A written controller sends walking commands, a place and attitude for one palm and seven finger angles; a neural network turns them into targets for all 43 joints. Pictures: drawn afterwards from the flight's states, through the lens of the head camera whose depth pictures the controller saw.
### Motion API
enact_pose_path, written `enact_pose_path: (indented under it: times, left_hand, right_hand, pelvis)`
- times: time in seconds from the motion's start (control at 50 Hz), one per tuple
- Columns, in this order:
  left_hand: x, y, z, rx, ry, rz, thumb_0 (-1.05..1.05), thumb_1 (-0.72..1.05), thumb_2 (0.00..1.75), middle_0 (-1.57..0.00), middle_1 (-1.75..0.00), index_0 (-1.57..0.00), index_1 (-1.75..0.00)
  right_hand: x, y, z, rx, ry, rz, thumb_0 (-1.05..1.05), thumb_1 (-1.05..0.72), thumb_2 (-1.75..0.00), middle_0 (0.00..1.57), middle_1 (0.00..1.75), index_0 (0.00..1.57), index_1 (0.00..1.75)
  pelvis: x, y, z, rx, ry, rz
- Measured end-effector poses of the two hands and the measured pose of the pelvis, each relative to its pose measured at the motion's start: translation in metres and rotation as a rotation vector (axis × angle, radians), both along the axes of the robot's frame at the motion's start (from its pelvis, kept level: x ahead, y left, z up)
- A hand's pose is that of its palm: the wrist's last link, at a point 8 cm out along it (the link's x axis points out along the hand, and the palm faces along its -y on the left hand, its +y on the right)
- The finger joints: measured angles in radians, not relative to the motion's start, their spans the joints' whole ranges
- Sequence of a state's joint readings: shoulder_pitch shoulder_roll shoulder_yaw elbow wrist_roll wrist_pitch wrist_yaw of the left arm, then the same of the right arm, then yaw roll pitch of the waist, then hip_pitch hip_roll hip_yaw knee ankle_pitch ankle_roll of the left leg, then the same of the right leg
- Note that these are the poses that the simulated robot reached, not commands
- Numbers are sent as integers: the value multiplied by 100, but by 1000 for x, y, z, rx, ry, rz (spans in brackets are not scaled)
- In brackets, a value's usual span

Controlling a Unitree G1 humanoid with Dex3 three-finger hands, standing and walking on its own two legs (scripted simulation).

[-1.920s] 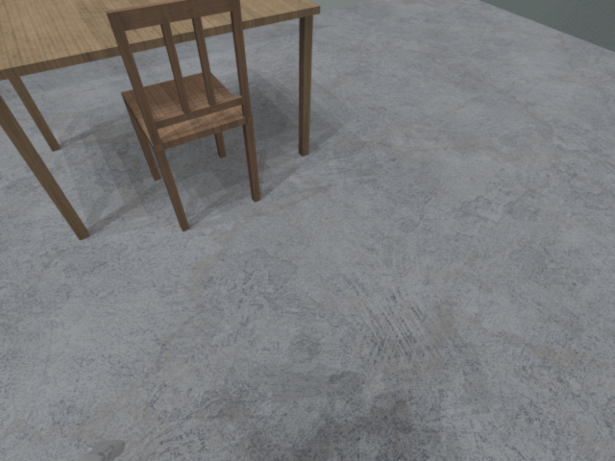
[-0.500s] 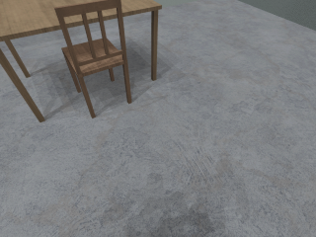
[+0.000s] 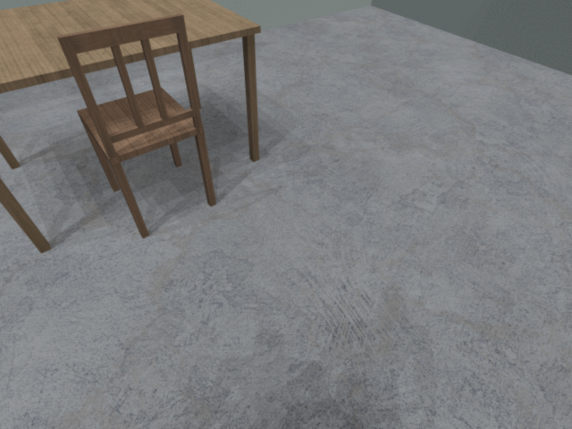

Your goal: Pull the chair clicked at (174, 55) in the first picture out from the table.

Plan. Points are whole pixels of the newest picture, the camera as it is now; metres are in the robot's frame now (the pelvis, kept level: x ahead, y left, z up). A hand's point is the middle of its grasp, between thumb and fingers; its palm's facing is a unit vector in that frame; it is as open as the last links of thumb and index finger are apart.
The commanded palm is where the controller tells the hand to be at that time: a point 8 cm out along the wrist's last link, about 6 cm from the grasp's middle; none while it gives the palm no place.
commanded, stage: walk to a spot facing it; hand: left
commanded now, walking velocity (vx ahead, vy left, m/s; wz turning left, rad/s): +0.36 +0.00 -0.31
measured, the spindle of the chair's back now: (128, 88) +1.11 +0.62 -0.08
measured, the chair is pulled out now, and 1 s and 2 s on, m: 0.00 0.00 0.00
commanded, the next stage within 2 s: turn to face it in 1.48 s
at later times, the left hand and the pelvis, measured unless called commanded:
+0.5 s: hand out of the picture +0.10 +0.14 -0.17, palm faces +0.01 -0.99 -0.14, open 7.4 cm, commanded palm none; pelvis +0.18 -0.01 +0.00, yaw -6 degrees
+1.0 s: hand (232, 251) +0.52 +0.16 -0.16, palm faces -0.21 -0.97 -0.14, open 7.4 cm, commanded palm none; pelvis +0.40 +0.01 +0.01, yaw -14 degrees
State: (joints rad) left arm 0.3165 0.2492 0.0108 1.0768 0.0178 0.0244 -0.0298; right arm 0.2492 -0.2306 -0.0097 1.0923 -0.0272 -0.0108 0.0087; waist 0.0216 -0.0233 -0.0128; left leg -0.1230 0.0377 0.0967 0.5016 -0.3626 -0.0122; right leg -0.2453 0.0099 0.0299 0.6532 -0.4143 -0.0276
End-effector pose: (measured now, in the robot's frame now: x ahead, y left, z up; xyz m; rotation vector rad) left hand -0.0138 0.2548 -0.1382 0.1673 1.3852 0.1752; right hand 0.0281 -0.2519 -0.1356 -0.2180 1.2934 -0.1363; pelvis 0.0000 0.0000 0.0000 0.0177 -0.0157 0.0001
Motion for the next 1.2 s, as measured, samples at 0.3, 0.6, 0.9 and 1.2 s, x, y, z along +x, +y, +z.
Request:
enact_pose_path:
  times: [0.3, 0.6, 0.9, 1.2]
  left_hand:
    - [58, -70, 8, -46, 63, -2, 0, 91, 90, -20, -30, -20, -30]
    - [165, -42, -26, -98, 221, 10, 0, 91, 90, -20, -30, -20, -30]
    - [468, -17, 4, -88, -171, -198, 0, 92, 90, -20, -29, -19, -30]
    - [666, -131, -4, -127, -196, -440, 0, 91, 90, -20, -29, -19, -30]
  right_hand:
    - [52, -15, -3, 63, 75, -125, 1, -91, -89, 20, 30, 20, 30]
    - [302, 33, -5, 51, -229, -65, 0, -91, -89, 20, 30, 20, 30]
    - [258, 48, 19, -10, 41, -318, -1, -94, -89, 20, 30, 20, 30]
    - [254, 96, 8, 185, 377, -561, 0, -91, -89, 20, 30, 20, 30]
  pelvis:
    - [94, -33, 8, 0, -3, -77]
    - [241, 6, -21, -40, 6, -120]
    - [357, 23, 12, -21, -4, -212]
    - [483, -39, -5, -24, 15, -311]
